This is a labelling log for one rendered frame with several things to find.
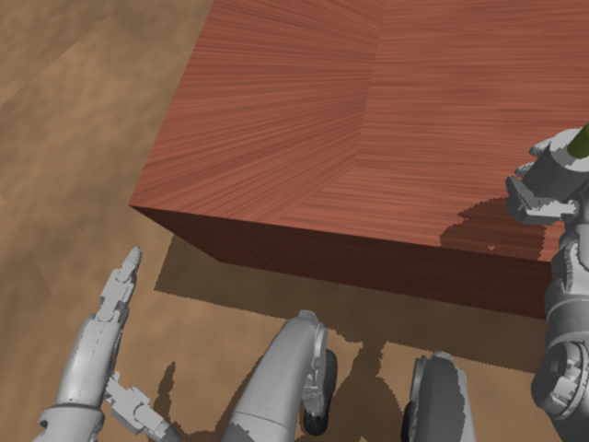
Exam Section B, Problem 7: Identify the left robot hand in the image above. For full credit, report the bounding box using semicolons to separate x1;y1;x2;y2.
55;246;182;442

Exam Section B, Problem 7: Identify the right robot hand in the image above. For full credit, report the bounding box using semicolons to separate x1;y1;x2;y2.
505;127;589;231

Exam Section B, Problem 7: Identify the left robot arm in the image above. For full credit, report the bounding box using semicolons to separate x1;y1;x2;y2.
31;403;105;442

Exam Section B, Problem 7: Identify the left robot foot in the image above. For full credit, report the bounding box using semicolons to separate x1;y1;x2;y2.
304;349;338;436

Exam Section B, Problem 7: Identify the bottle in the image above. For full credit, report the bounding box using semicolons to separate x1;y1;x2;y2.
506;123;589;221

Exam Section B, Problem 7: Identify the right robot arm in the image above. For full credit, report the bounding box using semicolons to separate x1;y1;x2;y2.
531;224;589;442

